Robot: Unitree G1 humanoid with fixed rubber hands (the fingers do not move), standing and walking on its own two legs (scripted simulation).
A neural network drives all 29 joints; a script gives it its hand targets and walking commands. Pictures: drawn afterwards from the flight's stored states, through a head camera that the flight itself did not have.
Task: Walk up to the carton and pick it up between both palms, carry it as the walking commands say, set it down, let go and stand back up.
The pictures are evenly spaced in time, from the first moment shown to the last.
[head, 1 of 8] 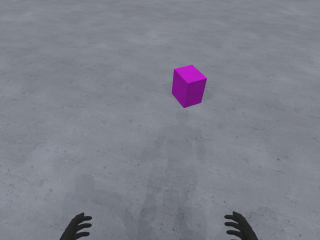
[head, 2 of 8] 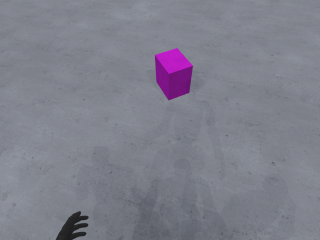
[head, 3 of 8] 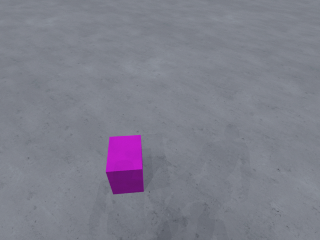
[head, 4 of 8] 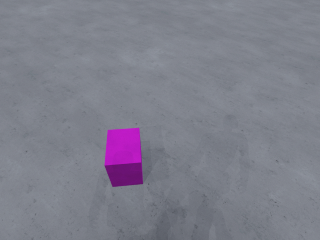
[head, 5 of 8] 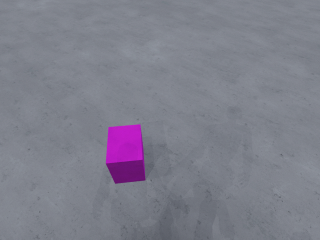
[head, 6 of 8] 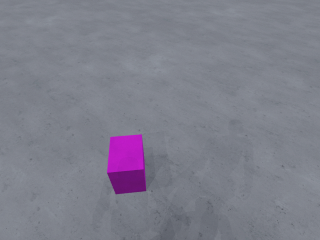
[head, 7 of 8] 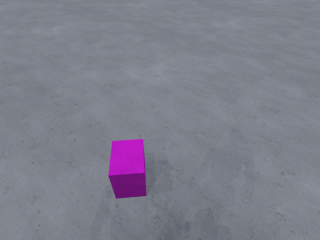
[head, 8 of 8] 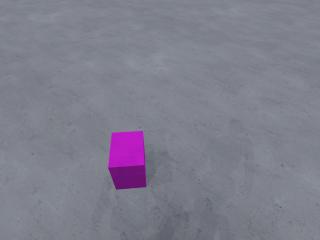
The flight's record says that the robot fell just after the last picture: no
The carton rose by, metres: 0.00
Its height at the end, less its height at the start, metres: +0.00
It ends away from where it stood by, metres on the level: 0.00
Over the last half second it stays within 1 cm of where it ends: yes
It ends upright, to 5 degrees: yes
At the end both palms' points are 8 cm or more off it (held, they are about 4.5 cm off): yes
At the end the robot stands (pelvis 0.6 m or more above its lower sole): yes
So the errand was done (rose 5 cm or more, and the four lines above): no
